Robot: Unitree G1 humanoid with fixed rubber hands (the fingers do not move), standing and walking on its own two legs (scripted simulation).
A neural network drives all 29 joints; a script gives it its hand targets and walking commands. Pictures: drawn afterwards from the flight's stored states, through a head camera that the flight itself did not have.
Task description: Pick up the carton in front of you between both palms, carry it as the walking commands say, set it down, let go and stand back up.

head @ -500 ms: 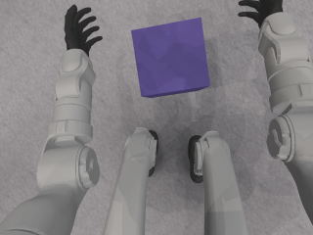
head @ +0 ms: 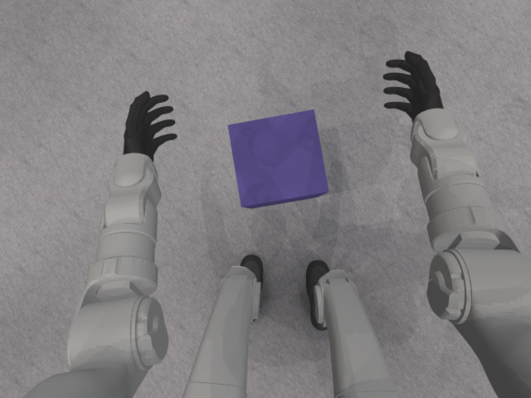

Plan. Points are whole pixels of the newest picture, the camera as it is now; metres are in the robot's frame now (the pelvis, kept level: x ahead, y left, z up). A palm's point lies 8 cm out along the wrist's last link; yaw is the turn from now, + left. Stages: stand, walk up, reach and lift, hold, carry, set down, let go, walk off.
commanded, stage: let go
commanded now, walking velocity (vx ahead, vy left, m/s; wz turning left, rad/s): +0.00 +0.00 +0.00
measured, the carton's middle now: (278, 165) +0.47 +0.03 -0.53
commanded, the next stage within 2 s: stand in 1.16 s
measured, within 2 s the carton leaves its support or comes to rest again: neither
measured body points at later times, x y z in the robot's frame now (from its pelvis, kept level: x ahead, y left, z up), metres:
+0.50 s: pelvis +0.07 +0.01 +0.10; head +0.19 +0.00 +0.53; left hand +0.29 +0.25 +0.01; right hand +0.34 -0.20 +0.00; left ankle +0.06 +0.12 -0.62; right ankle +0.05 -0.10 -0.62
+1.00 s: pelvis +0.07 +0.00 +0.12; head +0.08 +0.00 +0.56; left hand +0.25 +0.23 +0.04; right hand +0.24 -0.23 +0.04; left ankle +0.06 +0.12 -0.62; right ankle +0.05 -0.10 -0.62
